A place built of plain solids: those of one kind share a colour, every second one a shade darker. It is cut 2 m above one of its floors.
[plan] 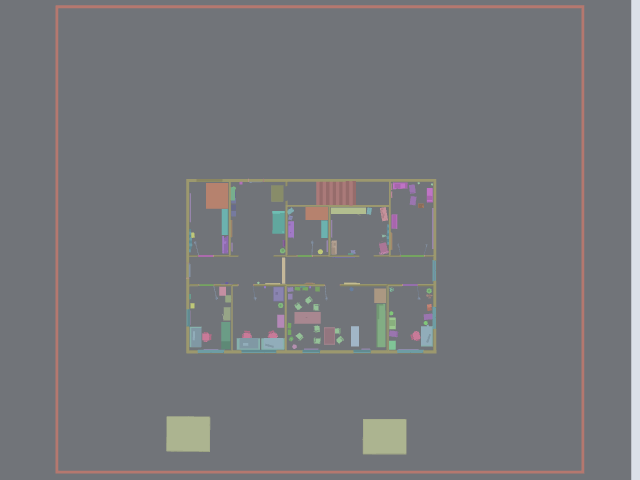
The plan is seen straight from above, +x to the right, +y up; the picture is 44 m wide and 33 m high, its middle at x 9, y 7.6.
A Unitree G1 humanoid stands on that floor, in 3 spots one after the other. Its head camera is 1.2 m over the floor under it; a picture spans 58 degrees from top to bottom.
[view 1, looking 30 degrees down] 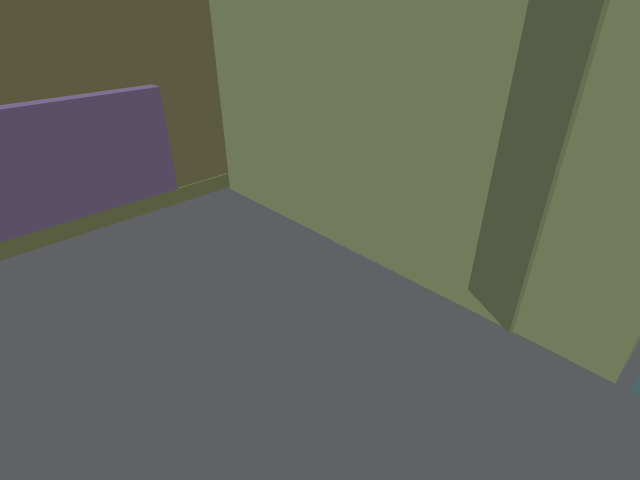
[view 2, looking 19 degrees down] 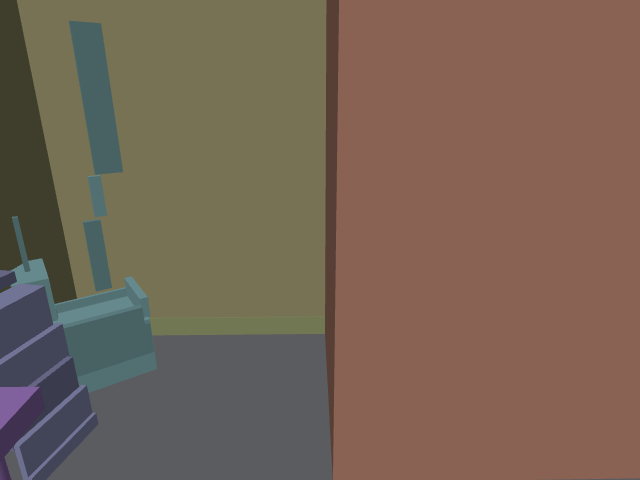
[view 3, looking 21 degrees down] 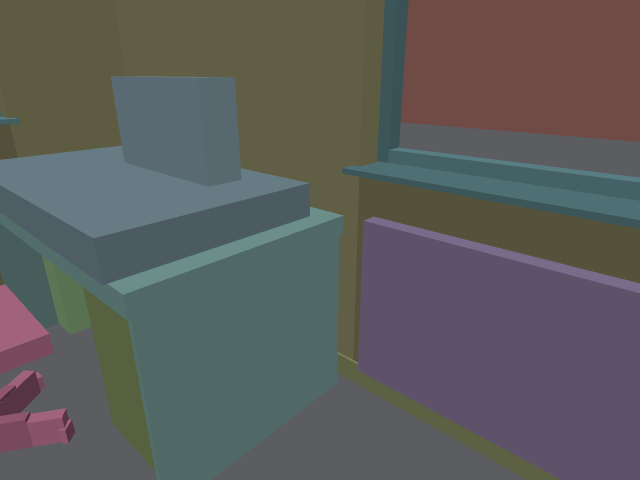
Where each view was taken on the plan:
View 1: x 12.20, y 7.90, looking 136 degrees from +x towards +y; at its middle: ground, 2.40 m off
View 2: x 7.95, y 7.90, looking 89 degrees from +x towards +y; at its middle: wall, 2.11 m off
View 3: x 1.20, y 2.55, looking -138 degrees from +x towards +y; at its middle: desk_panel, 1.47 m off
